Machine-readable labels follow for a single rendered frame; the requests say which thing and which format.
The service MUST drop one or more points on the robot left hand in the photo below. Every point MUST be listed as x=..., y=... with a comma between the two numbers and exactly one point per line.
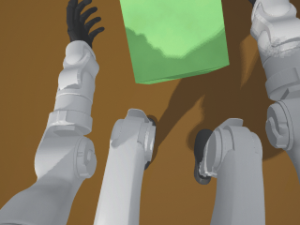
x=77, y=29

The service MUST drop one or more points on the right robot forearm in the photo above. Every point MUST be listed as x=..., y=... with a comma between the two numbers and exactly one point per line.
x=277, y=32

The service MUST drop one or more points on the carton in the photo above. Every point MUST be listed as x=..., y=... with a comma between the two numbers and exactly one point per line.
x=174, y=39

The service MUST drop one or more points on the left robot forearm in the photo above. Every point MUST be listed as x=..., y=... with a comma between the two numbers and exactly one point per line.
x=71, y=115

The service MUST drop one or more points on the robot left upper arm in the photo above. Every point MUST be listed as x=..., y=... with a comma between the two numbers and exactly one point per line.
x=62, y=163

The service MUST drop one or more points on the robot right thigh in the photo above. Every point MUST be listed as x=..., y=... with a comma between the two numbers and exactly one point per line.
x=240, y=190

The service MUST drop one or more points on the robot right upper arm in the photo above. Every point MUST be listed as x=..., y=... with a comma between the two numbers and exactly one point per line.
x=283, y=128

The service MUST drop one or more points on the robot left foot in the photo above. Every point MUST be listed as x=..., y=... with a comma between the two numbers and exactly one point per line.
x=153, y=124

